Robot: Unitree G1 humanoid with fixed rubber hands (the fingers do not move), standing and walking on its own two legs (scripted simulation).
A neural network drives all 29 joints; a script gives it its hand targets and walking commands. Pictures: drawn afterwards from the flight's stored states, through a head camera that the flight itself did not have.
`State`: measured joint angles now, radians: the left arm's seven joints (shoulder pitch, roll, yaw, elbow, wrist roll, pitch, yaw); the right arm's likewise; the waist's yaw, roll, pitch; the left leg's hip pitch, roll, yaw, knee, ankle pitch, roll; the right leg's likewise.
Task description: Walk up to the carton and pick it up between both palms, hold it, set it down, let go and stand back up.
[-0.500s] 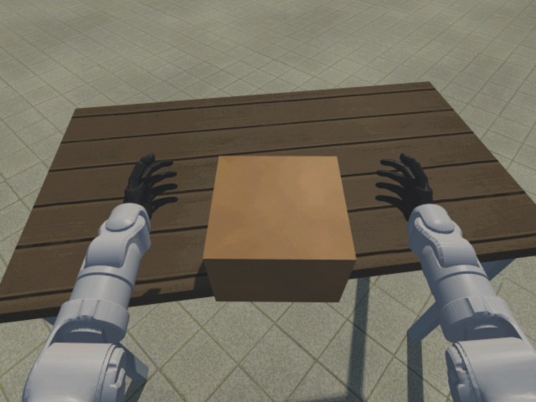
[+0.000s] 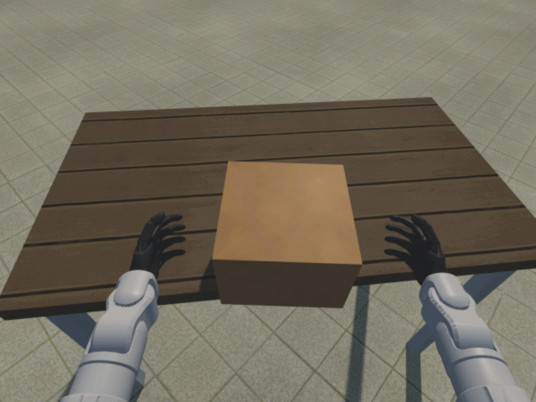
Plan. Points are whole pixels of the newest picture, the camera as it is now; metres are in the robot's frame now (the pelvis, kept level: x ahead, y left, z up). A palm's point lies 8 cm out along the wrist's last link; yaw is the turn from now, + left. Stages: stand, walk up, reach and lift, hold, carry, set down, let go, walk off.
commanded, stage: set down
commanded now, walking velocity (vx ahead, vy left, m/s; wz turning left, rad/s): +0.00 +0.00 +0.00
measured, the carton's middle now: (283, 232) +0.41 -0.02 +0.00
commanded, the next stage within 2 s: let go in 0.42 s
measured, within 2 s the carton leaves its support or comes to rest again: neither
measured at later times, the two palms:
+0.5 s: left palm (147, 314) +0.24 +0.19 +0.01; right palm (434, 324) +0.24 -0.23 +0.01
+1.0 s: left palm (126, 388) +0.17 +0.23 -0.10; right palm out of the picture +0.15 -0.23 -0.11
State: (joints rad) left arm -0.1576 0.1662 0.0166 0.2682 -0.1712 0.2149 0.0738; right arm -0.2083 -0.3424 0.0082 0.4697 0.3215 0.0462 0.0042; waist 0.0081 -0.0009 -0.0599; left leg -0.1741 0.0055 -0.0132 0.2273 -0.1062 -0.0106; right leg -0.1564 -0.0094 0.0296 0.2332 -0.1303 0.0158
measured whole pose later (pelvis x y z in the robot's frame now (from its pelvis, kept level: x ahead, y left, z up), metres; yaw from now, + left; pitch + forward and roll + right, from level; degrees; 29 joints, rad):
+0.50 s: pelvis +0.00 +0.00 +0.00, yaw -1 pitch +2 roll +0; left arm 0.09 0.15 -0.07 0.22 -0.15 0.04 0.13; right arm 0.12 -0.30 -0.02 0.29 0.26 -0.06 0.03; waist 0.03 -0.01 -0.03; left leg -0.18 0.00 0.00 0.29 -0.14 -0.01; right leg -0.17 -0.01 0.04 0.32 -0.18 0.01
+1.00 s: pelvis +0.02 +0.00 -0.02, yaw -1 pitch +3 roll +1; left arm 0.27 0.22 -0.01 0.43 0.00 0.12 0.02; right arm 0.21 -0.19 -0.01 0.74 0.00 -0.25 0.00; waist 0.00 -0.03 0.01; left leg -0.27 -0.01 0.01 0.49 -0.29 -0.01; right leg -0.27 -0.01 0.05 0.52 -0.32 0.02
